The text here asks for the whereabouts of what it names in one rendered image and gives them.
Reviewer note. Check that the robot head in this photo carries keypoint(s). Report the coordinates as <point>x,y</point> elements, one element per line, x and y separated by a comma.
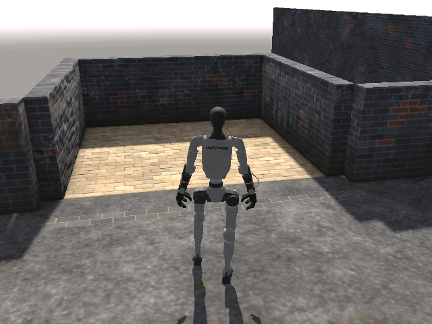
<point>217,116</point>

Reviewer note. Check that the robot left hand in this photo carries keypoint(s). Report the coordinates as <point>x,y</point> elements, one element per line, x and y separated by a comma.
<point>180,198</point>

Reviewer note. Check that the left robot forearm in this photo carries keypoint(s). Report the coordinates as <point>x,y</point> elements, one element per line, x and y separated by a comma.
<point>184,181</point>

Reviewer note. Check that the robot right upper arm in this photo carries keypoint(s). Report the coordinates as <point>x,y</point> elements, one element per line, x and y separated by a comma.
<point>241,155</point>

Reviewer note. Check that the robot left upper arm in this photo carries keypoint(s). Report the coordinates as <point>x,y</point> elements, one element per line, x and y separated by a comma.
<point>192,153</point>

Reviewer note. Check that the right robot forearm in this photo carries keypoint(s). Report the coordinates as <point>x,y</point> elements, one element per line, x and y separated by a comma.
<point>249,182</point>

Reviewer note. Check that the right robot foot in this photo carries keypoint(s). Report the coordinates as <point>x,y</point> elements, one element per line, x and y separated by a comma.
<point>226,277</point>

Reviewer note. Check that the robot right hand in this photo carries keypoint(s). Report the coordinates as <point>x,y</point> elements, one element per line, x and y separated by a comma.
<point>252,199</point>

